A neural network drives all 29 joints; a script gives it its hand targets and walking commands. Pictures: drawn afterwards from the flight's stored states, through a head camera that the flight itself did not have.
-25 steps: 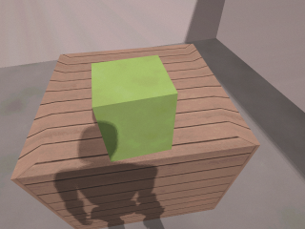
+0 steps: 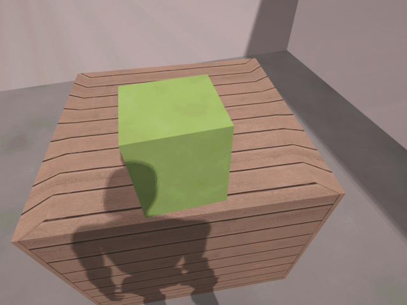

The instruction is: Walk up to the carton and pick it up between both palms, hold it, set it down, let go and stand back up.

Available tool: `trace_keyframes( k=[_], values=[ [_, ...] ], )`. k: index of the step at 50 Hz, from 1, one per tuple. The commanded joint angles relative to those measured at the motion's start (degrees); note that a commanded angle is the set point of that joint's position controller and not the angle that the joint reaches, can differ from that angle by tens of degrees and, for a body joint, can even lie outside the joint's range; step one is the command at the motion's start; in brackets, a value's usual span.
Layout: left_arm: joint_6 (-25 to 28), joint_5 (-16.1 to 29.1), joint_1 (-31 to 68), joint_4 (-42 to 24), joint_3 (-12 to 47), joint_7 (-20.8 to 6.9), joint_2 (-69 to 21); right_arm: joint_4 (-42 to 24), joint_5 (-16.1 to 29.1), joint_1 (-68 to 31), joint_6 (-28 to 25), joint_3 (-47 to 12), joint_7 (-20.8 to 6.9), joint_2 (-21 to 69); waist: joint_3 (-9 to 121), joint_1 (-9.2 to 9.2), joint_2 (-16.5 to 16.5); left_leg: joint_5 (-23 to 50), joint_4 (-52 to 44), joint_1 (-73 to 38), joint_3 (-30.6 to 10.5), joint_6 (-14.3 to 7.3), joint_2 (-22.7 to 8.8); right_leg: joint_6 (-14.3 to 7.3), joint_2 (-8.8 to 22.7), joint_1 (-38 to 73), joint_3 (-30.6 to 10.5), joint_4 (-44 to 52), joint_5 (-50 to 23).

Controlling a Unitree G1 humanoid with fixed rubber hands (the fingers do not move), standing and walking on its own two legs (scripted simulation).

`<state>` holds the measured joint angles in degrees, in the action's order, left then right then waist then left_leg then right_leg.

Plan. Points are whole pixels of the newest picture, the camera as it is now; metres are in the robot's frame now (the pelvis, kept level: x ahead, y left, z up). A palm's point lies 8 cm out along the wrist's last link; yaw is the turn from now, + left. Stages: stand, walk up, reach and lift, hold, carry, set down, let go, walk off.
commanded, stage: stand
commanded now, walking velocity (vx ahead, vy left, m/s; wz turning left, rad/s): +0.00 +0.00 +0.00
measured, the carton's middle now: (176, 147) +0.47 +0.06 +0.06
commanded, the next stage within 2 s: none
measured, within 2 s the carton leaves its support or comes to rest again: neither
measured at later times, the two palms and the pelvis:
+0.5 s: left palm out of the picture +0.00 +0.20 -0.15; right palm out of the picture -0.03 -0.20 -0.15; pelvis +0.02 +0.00 +0.00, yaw +0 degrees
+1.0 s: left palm out of the picture +0.01 +0.21 -0.15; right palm out of the picture -0.02 -0.19 -0.15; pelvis +0.03 +0.01 +0.00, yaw +0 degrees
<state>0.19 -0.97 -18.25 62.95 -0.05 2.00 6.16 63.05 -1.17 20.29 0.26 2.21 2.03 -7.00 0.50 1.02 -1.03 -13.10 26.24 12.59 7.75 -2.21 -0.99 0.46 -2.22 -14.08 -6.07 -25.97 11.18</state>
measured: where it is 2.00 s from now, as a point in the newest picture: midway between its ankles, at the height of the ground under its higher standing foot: outside the picture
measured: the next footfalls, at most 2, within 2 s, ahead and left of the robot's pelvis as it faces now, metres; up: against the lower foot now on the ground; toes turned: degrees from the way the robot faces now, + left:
none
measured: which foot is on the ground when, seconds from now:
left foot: down 0.00-1.00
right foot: down 0.00-1.00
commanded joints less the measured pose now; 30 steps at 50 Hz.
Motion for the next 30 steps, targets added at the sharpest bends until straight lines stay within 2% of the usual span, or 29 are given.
trace_keyframes(
  k=[1, 2, 3, 4, 5, 6, 7, 8, 9, 10, 11, 12, 13, 15, 16, 17, 18, 19, 20, 21, 22, 23, 24, 25, 26, 27, 28, 29, 30],
  values=[
    [0.2, 0.3, -2.9, -1.2, -0.9, 0.0, 5.3, 0.9, 0.7, 9.0, 0.0, 0.6, 0.3, -3.5, -4.7, 1.29, 4.4, -4.9, -5.0, -3.7, -6.9, -0.7, -4.7, -2.9, 5.1, -7.9, -6.2, 7.9, 5.8],
    [0.2, -0.3, -1.3, -1.9, -0.7, 0.0, 4.5, 0.5, 0.4, 7.3, 0.0, 0.7, 0.9, -4.8, -6.4, 0.34, 3.2, -8.0, -6.4, -1.1, -8.6, -1.4, -6.0, -2.5, 4.3, -9.1, -5.5, 7.3, 6.3],
    [0.0, 0.0, -0.3, -2.5, -1.5, 0.4, 5.8, 0.7, -0.1, 6.7, 0.0, 0.5, 0.5, -4.7, -7.1, 0.71, 1.9, -9.4, -7.9, 1.1, -9.8, -1.1, -6.3, -2.0, 3.5, -7.9, -4.6, 6.3, 4.8],
    [0.2, 0.1, -3.6, -1.9, -0.9, 0.4, 5.1, -1.1, -0.6, 4.4, -0.4, 1.0, 0.6, -5.6, -5.6, -0.37, -2.2, -8.0, -8.8, -0.5, -9.0, -1.5, -6.4, -2.5, 3.9, -8.0, -5.4, 6.6, 2.9],
    [0.2, 0.7, -4.2, -0.6, -0.8, 0.1, 4.8, -0.5, 0.2, 5.0, -0.7, 0.8, 0.4, -4.1, -4.9, -0.34, -2.2, -7.6, -8.6, -1.4, -10.0, -1.6, -6.6, -2.8, 3.1, -7.6, -4.2, 4.7, 1.2],
    [0.5, 0.1, -4.5, -0.5, -0.5, 0.6, 4.4, -0.4, -0.2, 6.7, -0.9, 1.3, 0.3, -6.4, -1.8, 0.36, -3.0, -9.1, -9.7, -2.6, -9.6, -1.6, -7.5, -2.1, 2.6, -5.4, -2.1, 2.9, 0.4],
    [0.6, 0.3, -2.3, -1.2, -0.8, -0.1, 5.3, -0.3, 0.1, 4.5, -1.1, 1.4, 0.4, -5.9, -4.4, -0.41, -3.0, -7.3, -9.8, -0.3, -10.8, -2.0, -7.2, -2.5, 2.5, -5.2, -2.3, 1.9, -1.2],
    [0.7, -0.3, -2.2, -0.8, -0.3, 0.0, 2.4, -0.9, -0.1, 4.2, -1.0, 1.2, 0.5, -5.9, -5.1, -0.24, -0.4, -5.7, -10.5, 0.2, -9.5, -1.4, -6.8, -2.7, 3.3, -4.6, -3.2, 2.5, -2.6],
    [0.9, -0.3, -2.8, -1.2, -0.5, -0.3, 3.9, 0.5, 0.0, 6.3, -0.8, 1.1, 0.7, -4.7, -2.3, -0.07, -0.2, -5.4, -9.2, -1.8, -9.0, -1.8, -6.7, -2.0, 2.9, -3.6, -1.6, 1.6, -1.9],
    [1.0, 0.3, -5.3, -0.1, -0.3, -0.2, 3.2, -0.1, -0.4, 5.9, -0.8, 1.1, 0.5, -5.1, -2.3, -1.01, 1.5, -2.4, -8.7, -3.1, -8.2, -1.7, -6.4, -1.7, 3.3, -4.7, -2.3, 1.7, -3.2],
    [0.9, 0.4, -4.9, 0.1, -0.6, -0.2, 3.7, 0.2, 0.1, 6.4, -0.6, 0.8, 0.6, -3.7, -4.4, -1.57, 0.0, -2.5, -8.2, -1.7, -9.5, -1.8, -7.0, -2.4, 3.9, -5.1, -2.5, 1.6, -1.2],
    [0.7, -0.1, -5.2, 0.3, 0.1, -0.1, 2.5, -0.3, 0.3, 5.8, -0.5, 1.0, 0.5, -4.1, -4.2, -1.14, 1.1, -4.3, -8.0, 0.1, -9.3, -1.6, -6.6, -2.3, 3.9, -3.8, -2.3, 2.2, -1.6],
    [0.4, -0.7, -5.4, 0.2, -0.2, 0.5, 2.4, 0.0, -0.2, 5.8, -0.3, 1.1, 0.9, -3.6, -5.6, -0.2, 0.5, -5.4, -7.4, -1.8, -7.2, -1.4, -6.4, -2.4, 3.7, -5.9, -2.4, 3.0, -1.4],
    [0.4, -0.1, -2.9, 0.4, -0.8, 0.5, 5.1, -0.2, 0.3, 5.8, -0.4, 0.5, 0.9, -2.7, -6.0, 0.48, 2.4, -1.8, -6.8, -3.1, -7.0, -1.1, -5.1, -2.7, 4.2, -6.8, -4.9, 5.5, -1.3],
    [0.5, 0.2, -2.9, -0.6, -1.3, 0.5, 5.5, 0.3, -0.3, 6.7, -0.4, 0.1, 1.0, -2.5, -6.4, -0.77, 1.9, -0.6, -6.3, -0.5, -7.5, -1.3, -5.1, -2.5, 4.7, -4.5, -4.9, 4.9, -2.3],
    [0.9, 0.2, -3.4, -0.2, -0.9, 0.3, 5.5, 1.0, 0.2, 7.2, -0.2, 0.7, 0.6, -3.9, -4.6, 0.11, 3.6, 1.1, -4.5, -3.3, -6.9, -1.1, -4.5, -2.5, 5.1, -5.7, -5.8, 5.9, -0.8],
    [0.6, 0.2, -5.4, 0.8, -0.2, 0.5, 3.2, 0.9, -0.1, 9.0, -0.5, 0.4, 0.4, -2.6, -4.3, 0.24, 4.0, -0.8, -5.4, -4.6, -6.0, -0.8, -4.4, -2.4, 5.3, -6.3, -5.4, 5.7, -0.5],
    [0.7, 0.3, -5.4, 1.3, -0.3, 0.3, 4.0, 1.5, 0.2, 8.6, -0.5, 0.5, 0.8, -3.8, -6.1, -0.57, 4.2, -0.8, -5.9, -3.5, -7.6, -0.8, -5.1, -2.2, 4.6, -6.5, -4.5, 4.5, -0.1],
    [0.6, 0.0, -5.3, 0.9, 0.0, 0.4, 1.6, 0.7, 0.5, 7.2, -0.7, 0.9, 0.8, -4.3, -5.0, -0.66, 0.1, -2.6, -6.9, -3.5, -7.9, -1.1, -5.5, -2.8, 3.7, -5.4, -4.3, 4.8, -1.5],
    [0.7, -0.1, -4.5, 0.5, 0.1, 0.4, 2.7, 1.2, 0.3, 6.7, -0.6, 0.7, 0.9, -3.7, -4.9, -0.67, 0.2, -3.2, -7.4, -2.5, -8.9, -1.6, -6.0, -2.7, 4.4, -4.6, -3.2, 4.2, -1.8],
    [0.5, -0.1, -2.8, -0.3, -0.6, 0.7, 4.5, 0.6, 0.3, 6.4, -0.7, 1.0, 0.7, -5.7, -6.5, 0.37, 0.5, -2.1, -8.0, -0.5, -8.2, -1.7, -6.2, -2.7, 4.3, -4.1, -4.6, 4.0, -4.0],
    [0.7, 0.3, -3.1, -0.2, -0.8, 0.3, 4.9, 1.1, 0.3, 7.2, -0.5, 0.7, 0.6, -3.6, -4.6, -0.49, 1.9, -0.4, -7.3, -1.7, -8.2, -2.1, -6.1, -2.4, 4.6, -2.7, -4.4, 4.1, -4.9],
    [0.7, 0.3, -3.8, 0.1, -0.2, 0.6, 2.4, 0.1, -0.3, 5.1, -0.9, 1.1, 0.7, -3.9, -3.5, -0.47, 2.5, 1.1, -6.5, -4.4, -7.8, -1.9, -5.9, -2.4, 4.2, -3.4, -4.0, 4.6, -4.8],
    [0.9, 0.1, -3.7, 0.5, 0.3, 0.6, 0.5, 1.0, 0.1, 5.8, -0.8, 0.8, 0.6, -1.9, -3.6, -0.36, 0.8, 3.2, -5.9, -4.4, -7.8, -0.9, -4.9, -2.6, 5.1, -2.5, -3.9, 3.7, -6.4],
    [0.7, -0.1, -2.9, -0.3, -0.4, 0.7, 4.3, 0.7, 0.0, 7.2, -1.2, 0.7, 0.5, -3.2, -3.2, -0.05, 3.1, 3.0, -6.0, -3.3, -7.6, -1.7, -5.5, -2.6, 5.3, -2.4, -3.8, 3.6, -6.9],
    [0.5, 0.4, -3.2, 0.2, -0.8, 1.0, 3.3, 0.5, -0.7, 4.5, -1.1, 0.3, 1.0, -1.3, -4.7, -0.71, 2.0, 3.2, -6.2, -3.3, -7.9, -1.7, -5.3, -2.9, 4.8, -2.9, -3.6, 3.7, -6.4],
    [0.3, 0.1, -3.5, 0.6, -0.6, 0.9, 3.9, 0.4, -0.3, 4.7, -1.1, 0.7, 0.7, -3.0, -4.9, -0.6, 1.5, 1.9, -6.2, -2.8, -9.4, -1.8, -6.4, -2.6, 4.9, -2.7, -3.5, 3.9, -6.5],
    [0.4, 0.0, -2.1, -0.1, -1.3, 0.9, 5.3, 0.1, 0.1, 4.5, -1.1, 0.5, 0.6, -2.6, -3.9, -0.57, 1.6, 1.2, -6.7, -2.8, -8.1, -1.7, -5.9, -2.9, 5.0, -2.4, -3.4, 3.7, -7.9],
    [0.3, 0.0, -3.8, 0.5, -0.1, 0.9, 2.2, 1.0, -0.2, 6.1, -1.0, 1.2, 0.8, -4.3, -4.3, 0.16, 0.6, 0.1, -6.6, -3.6, -7.4, -1.2, -5.7, -2.2, 4.9, -3.3, -3.7, 4.1, -7.0]
  ],
)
